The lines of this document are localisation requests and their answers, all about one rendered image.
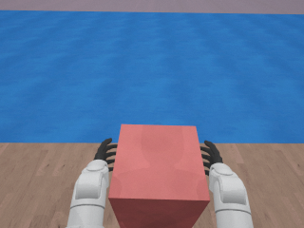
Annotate robot right forearm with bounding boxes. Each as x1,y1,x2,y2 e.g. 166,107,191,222
209,162,254,228

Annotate carton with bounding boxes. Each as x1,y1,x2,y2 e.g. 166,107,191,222
108,123,210,228

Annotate robot left forearm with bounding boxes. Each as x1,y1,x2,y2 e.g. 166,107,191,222
66,160,109,228

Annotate right robot hand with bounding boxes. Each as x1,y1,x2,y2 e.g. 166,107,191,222
199,140,223,176

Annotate left robot hand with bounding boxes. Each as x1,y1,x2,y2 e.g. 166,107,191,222
94,138,118,172

